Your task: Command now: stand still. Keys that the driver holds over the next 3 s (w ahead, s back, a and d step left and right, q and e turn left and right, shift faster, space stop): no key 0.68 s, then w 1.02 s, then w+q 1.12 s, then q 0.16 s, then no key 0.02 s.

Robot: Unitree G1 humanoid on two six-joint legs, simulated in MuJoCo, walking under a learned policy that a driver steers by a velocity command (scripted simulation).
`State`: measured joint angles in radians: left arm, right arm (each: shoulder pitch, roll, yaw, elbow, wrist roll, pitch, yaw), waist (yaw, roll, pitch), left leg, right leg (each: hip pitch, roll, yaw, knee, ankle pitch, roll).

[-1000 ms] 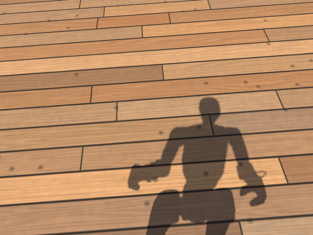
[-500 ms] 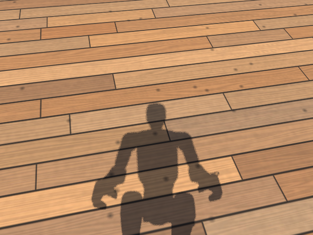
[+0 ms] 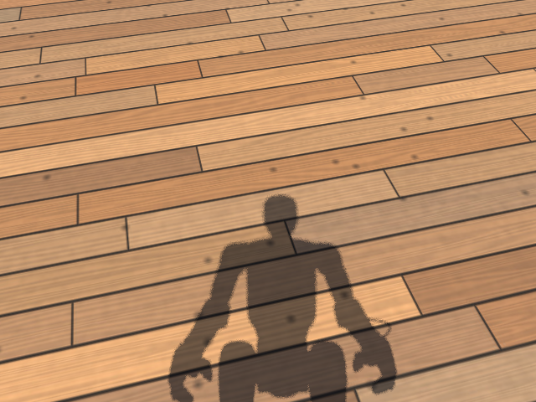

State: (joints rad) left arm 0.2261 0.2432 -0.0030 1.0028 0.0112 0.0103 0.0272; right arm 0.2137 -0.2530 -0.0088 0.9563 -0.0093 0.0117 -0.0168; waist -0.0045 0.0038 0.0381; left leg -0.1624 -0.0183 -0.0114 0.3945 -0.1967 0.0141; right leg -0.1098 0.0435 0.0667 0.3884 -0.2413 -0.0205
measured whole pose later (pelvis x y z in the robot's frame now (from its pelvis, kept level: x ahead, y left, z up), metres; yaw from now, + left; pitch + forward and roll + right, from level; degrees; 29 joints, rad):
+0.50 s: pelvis +0.00 -0.01 +0.00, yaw +0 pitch -2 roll +0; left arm 0.26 0.19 -0.02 1.14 0.01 0.00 0.04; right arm 0.26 -0.19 0.01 1.12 -0.01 0.01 -0.03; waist -0.01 0.00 0.03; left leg -0.17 -0.01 -0.02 0.39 -0.20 0.00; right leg -0.11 0.05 0.06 0.38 -0.24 -0.03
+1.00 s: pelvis +0.06 +0.03 -0.01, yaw +0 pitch +0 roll +0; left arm 0.42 0.20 0.04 1.14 0.02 -0.02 0.02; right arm 0.33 -0.18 -0.03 1.07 -0.02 -0.07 -0.01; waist 0.00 -0.04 -0.01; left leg -0.20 -0.04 0.06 0.53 -0.32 0.08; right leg -0.17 0.02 0.06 0.67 -0.44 -0.07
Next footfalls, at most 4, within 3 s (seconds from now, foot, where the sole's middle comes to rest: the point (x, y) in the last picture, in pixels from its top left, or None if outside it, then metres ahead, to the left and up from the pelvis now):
1.40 right None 0.43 -0.04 -0.78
1.94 left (237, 326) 0.73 0.12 -0.78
2.50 right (263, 226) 1.09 0.05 -0.78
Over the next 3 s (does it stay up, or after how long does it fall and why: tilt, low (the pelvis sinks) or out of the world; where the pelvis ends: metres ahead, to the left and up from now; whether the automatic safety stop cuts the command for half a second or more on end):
stays up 1.09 0.20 -0.02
